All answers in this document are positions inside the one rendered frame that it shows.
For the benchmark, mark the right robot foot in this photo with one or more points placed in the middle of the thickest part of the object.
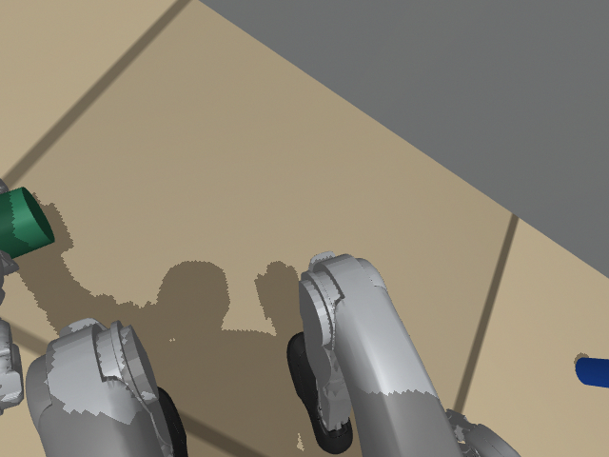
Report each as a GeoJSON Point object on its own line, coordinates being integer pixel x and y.
{"type": "Point", "coordinates": [304, 380]}

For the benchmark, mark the left robot hand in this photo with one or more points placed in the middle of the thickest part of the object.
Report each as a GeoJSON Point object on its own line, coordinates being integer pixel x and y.
{"type": "Point", "coordinates": [10, 266]}

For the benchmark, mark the left robot foot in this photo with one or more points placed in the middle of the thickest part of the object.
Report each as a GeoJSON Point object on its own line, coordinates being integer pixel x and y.
{"type": "Point", "coordinates": [174, 424]}

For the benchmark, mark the left robot arm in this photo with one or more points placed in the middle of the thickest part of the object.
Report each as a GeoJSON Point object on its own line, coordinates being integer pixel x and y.
{"type": "Point", "coordinates": [11, 373]}

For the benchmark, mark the right robot hand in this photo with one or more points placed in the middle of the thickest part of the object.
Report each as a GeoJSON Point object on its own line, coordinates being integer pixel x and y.
{"type": "Point", "coordinates": [480, 441]}

